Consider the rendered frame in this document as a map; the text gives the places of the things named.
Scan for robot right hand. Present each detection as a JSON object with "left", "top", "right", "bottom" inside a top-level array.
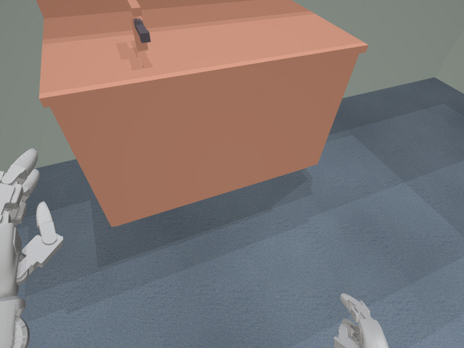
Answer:
[{"left": 334, "top": 293, "right": 389, "bottom": 348}]

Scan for counter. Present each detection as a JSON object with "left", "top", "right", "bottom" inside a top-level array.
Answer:
[{"left": 36, "top": 0, "right": 368, "bottom": 227}]

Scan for robot left hand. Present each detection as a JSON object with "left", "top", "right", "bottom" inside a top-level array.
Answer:
[{"left": 0, "top": 148, "right": 63, "bottom": 298}]

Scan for left robot forearm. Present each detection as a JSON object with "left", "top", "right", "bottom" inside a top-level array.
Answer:
[{"left": 0, "top": 296, "right": 30, "bottom": 348}]

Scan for tap lever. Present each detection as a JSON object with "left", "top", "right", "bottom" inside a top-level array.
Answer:
[{"left": 133, "top": 18, "right": 151, "bottom": 43}]

